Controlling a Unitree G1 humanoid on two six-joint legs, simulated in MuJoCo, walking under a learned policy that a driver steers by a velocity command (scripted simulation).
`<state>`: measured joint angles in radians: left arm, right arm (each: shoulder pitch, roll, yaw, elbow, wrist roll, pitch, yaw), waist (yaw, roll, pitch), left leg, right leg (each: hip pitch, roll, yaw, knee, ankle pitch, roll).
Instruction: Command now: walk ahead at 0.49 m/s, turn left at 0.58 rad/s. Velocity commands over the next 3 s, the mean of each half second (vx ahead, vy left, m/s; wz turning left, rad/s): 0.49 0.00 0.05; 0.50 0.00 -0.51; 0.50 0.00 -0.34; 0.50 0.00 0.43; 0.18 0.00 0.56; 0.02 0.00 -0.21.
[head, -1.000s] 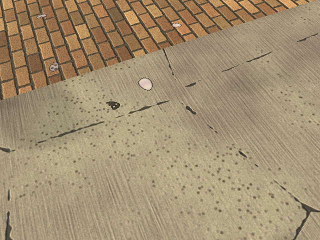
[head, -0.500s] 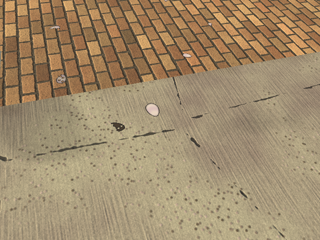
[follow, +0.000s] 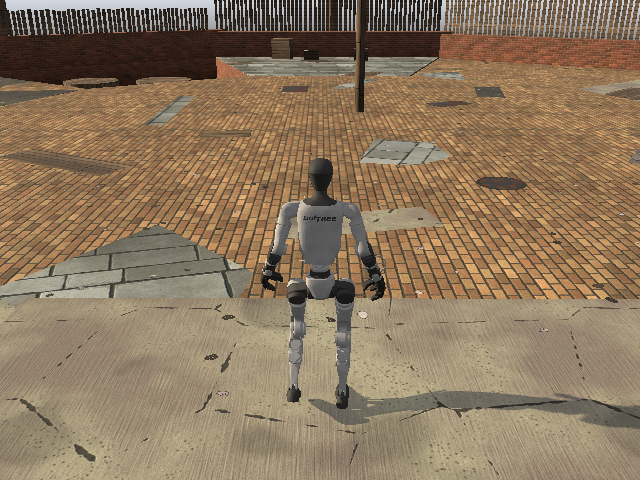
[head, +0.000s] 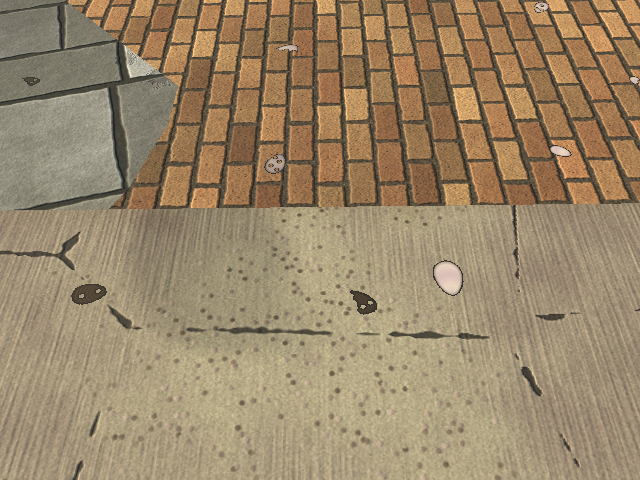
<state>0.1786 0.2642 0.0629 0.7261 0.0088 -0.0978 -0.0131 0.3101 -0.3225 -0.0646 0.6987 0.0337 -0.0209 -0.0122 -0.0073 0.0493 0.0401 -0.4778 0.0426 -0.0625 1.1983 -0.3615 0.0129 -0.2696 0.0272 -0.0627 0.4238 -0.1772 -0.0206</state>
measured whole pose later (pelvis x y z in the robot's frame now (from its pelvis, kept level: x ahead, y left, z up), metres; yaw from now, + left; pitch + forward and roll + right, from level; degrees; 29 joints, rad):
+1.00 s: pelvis +0.54 -0.02 -0.01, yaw -19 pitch +1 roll -1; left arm 0.36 0.25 0.03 0.85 0.06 -0.11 -0.05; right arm 0.22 -0.24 0.01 0.79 -0.10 -0.11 0.04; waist 0.05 0.04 0.03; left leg -0.51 0.06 -0.08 1.24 -0.33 0.03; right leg -0.32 0.14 0.02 0.53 -0.22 -0.11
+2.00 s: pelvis +1.05 -0.21 +0.01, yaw -12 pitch +2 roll -2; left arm 0.43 0.23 0.03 0.84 0.10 -0.10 0.02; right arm 0.14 -0.25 -0.01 0.81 -0.07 -0.10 0.10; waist 0.08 0.05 -0.04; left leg -0.70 0.09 -0.01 0.92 0.02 0.04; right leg -0.05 0.01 -0.21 0.26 -0.24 -0.02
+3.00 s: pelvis +1.39 -0.22 -0.14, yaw -4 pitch +4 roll +1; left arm 0.25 0.27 0.09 0.70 0.00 0.05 0.06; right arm 0.08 -0.26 -0.08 0.81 0.00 0.02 -0.03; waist 0.04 0.00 0.01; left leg -0.47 -0.06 -0.08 0.75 -0.37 -0.05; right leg -0.43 0.05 0.13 0.52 -0.15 -0.02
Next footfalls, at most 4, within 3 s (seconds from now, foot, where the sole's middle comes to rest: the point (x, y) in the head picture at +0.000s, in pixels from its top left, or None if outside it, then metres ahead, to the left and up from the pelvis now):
0.30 left None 0.33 0.18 -0.77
0.84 right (385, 421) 0.59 -0.10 -0.77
1.28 left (338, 297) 0.91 -0.01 -0.77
1.68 right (458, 265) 1.00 -0.32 -0.77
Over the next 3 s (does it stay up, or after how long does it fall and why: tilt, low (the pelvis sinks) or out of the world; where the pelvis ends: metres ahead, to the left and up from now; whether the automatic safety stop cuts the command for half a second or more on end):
stays up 1.39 -0.22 -0.14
